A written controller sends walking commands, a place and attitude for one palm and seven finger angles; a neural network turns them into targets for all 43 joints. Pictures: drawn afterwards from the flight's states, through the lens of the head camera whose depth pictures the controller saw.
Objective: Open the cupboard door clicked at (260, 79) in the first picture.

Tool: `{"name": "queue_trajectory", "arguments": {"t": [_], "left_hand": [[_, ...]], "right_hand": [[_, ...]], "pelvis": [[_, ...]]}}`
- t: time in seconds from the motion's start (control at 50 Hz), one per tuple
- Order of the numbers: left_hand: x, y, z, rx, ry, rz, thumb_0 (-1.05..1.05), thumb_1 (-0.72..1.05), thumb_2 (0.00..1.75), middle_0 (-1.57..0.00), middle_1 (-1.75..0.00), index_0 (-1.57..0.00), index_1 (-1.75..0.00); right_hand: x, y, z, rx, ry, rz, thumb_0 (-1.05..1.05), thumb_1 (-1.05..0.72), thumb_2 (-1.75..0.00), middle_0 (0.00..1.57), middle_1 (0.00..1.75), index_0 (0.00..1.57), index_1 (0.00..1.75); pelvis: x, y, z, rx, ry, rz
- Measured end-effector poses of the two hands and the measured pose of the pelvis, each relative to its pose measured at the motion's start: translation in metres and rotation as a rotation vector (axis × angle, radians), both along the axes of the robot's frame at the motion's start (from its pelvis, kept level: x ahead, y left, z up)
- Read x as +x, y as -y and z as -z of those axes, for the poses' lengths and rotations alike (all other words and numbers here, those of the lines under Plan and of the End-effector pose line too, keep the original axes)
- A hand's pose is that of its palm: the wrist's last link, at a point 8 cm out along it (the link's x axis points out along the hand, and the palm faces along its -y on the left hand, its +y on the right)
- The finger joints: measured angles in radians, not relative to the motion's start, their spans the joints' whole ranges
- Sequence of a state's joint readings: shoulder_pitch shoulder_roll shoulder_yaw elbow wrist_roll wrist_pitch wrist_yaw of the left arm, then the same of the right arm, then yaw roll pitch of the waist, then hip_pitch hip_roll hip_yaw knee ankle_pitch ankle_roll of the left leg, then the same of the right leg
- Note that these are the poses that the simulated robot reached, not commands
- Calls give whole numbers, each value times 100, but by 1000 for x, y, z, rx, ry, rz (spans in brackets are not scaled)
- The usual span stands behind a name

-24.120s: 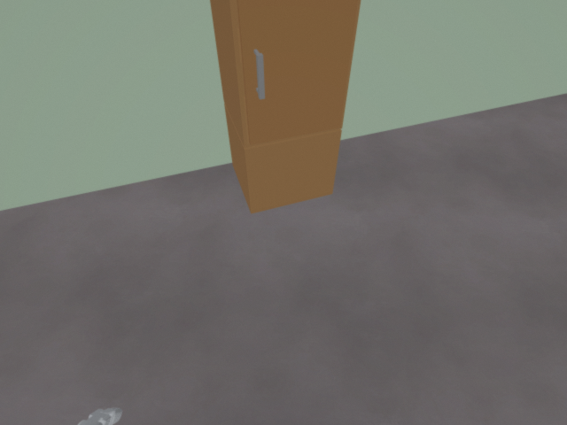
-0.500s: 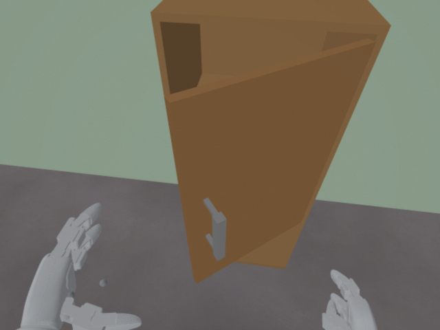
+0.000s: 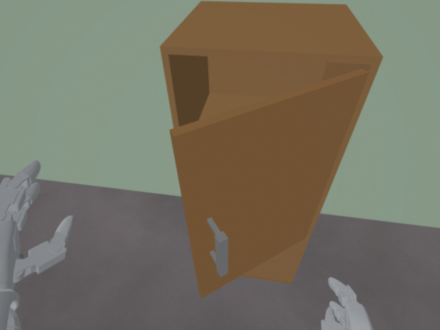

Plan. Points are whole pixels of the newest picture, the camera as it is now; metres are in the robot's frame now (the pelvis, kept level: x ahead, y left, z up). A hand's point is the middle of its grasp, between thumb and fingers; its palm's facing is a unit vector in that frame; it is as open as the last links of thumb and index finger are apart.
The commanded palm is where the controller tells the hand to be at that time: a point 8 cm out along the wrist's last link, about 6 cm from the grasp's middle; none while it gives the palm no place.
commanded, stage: draw the hand back to the body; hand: left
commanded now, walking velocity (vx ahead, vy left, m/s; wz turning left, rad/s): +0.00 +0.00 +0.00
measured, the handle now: (217, 248) +0.30 +0.05 -0.04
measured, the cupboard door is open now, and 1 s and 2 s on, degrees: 39 39 39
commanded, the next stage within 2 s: step back with the hand held close in 0.42 s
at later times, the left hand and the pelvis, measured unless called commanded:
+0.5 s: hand (55, 236) +0.18 +0.24 +0.17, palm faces +0.45 -0.80 -0.40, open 7.4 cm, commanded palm +0.13 +0.28 +0.19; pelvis +0.00 -0.01 +0.01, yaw +0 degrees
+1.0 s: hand (35, 250) +0.16 +0.26 +0.17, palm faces +0.33 -0.79 -0.52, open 7.4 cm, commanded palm +0.11 +0.30 +0.19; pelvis -0.05 +0.01 +0.01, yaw -3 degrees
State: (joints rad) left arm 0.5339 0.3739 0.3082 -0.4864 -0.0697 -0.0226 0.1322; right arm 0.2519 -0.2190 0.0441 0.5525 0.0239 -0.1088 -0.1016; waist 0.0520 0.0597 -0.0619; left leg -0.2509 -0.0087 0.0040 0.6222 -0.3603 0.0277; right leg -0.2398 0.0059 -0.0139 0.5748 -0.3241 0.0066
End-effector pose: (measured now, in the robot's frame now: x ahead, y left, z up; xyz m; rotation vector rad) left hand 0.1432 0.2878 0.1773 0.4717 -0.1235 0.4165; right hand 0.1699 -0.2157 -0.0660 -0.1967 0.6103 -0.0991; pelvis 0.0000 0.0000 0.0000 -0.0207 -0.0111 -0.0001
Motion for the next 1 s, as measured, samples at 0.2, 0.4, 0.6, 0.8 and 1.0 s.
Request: {"name": "queue_trajectory", "arguments": {"t": [0.2,0.4,0.6,0.8,1.0], "left_hand": [[-1,0,-8,-18,38,-37,1,81,86,-20,-30,-21,-30],[-2,8,-3,-29,5,-25,1,88,89,-21,-30,-21,-30],[2,5,-12,6,30,-27,1,89,90,-21,-30,-21,-30],[18,7,-2,51,-44,84,1,89,90,-20,-30,-21,-30],[-17,-9,-15,136,21,117,1,89,89,-21,-30,-22,-30]], "right_hand": [[5,15,-5,-17,-11,-7,1,-90,-90,21,30,20,30],[3,19,-6,-19,-20,-5,1,-90,-90,20,30,20,30],[1,17,-3,6,-34,-4,1,-90,-90,21,30,20,30],[-27,35,-7,-36,-104,101,1,-90,-90,21,30,20,30],[-68,34,-14,-66,-115,163,1,-90,-90,20,30,20,30]], "pelvis": [[-2,7,-7,4,23,1],[-1,14,-10,4,42,2],[-3,15,-12,3,42,10],[-20,3,-15,8,-4,47],[-50,-7,-10,7,5,54]]}}
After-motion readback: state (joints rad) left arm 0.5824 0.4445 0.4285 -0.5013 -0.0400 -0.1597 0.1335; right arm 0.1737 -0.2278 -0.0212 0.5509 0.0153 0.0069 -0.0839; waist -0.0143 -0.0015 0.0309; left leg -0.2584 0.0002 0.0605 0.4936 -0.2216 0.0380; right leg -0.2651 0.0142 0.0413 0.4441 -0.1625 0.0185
